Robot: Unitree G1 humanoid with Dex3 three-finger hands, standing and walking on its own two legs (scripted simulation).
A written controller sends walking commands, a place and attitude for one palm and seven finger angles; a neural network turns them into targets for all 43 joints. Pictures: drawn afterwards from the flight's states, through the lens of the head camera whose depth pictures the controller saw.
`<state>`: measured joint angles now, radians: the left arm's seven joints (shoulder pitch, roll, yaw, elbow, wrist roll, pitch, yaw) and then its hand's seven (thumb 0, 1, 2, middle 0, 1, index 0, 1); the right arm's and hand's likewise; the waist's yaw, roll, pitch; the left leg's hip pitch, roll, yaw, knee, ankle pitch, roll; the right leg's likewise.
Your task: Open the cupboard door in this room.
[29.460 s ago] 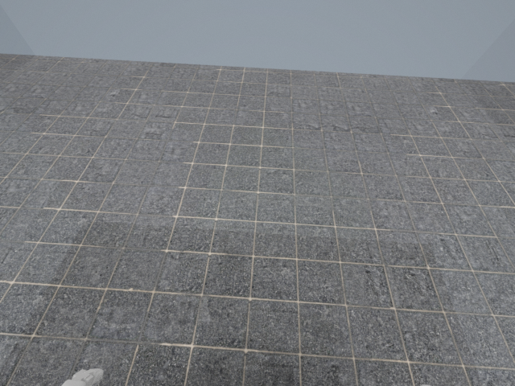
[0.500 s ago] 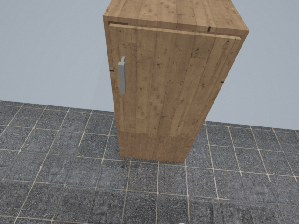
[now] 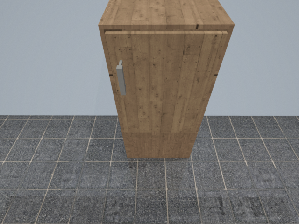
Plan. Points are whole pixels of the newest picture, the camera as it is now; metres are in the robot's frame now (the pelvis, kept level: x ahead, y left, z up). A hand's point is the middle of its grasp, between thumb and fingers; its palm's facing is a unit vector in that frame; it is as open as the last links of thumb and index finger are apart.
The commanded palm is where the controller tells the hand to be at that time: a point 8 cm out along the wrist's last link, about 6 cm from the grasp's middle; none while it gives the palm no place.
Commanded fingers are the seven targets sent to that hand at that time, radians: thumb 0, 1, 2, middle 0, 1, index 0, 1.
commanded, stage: come to a stop and stand still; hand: left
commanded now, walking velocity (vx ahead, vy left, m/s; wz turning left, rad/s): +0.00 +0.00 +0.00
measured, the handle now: (122, 78) +0.63 +0.14 +0.02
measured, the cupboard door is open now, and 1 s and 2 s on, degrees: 0 0 0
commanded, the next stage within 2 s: look again from close up in 0.40 s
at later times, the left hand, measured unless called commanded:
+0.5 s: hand out of the picture -0.05 +0.12 -0.18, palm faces +0.05 -0.99 -0.14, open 7.4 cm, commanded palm none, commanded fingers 0.00 0.90 0.90 -0.20 -0.30 -0.20 -0.30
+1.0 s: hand out of the picture +0.02 +0.17 -0.18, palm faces +0.02 -0.98 -0.20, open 7.4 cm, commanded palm none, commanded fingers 0.00 0.90 0.90 -0.20 -0.30 -0.20 -0.30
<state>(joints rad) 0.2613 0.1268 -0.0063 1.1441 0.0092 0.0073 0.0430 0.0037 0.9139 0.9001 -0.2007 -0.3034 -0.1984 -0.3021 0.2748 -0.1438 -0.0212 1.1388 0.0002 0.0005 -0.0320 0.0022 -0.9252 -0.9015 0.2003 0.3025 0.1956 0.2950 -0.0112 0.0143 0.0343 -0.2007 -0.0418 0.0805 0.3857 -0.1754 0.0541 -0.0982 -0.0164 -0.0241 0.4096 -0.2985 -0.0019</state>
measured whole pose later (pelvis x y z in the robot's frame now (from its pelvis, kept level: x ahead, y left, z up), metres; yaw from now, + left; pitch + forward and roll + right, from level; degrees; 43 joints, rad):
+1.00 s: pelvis +0.00 -0.01 -0.01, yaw +0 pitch -1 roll +0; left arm 0.29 0.17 0.00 1.05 0.01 -0.02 0.04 0.00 0.91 0.90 -0.20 -0.30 -0.20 -0.30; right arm 0.26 -0.16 0.01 1.07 -0.01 -0.03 -0.02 0.01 -0.93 -0.90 0.20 0.30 0.19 0.29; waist 0.00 -0.02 0.01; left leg -0.26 -0.01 0.08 0.51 -0.24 0.04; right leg -0.14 0.01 -0.02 0.50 -0.35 -0.02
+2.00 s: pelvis +0.09 -0.06 -0.01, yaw -2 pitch +0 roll +0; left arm 0.18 0.18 0.06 0.94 0.03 0.03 0.03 0.00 0.91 0.90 -0.20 -0.30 -0.20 -0.30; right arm 0.19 -0.17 -0.04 0.98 -0.03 0.00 -0.03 -0.01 -0.93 -0.90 0.20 0.30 0.20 0.30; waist 0.00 0.00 0.07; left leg -0.31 0.07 0.10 0.51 -0.20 0.00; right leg -0.42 -0.05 -0.05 0.82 -0.36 0.03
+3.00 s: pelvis +0.06 -0.06 +0.00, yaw +1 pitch -1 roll +1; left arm 0.29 0.13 0.01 1.12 0.01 -0.01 0.03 0.01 0.93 0.90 -0.20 -0.30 -0.20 -0.30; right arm 0.31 -0.13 0.01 1.11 -0.01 -0.01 -0.04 0.01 -0.94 -0.90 0.20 0.30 0.20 0.29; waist 0.01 0.00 0.01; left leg -0.15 -0.01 0.07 0.44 -0.27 0.02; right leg -0.21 -0.02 -0.05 0.48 -0.25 -0.02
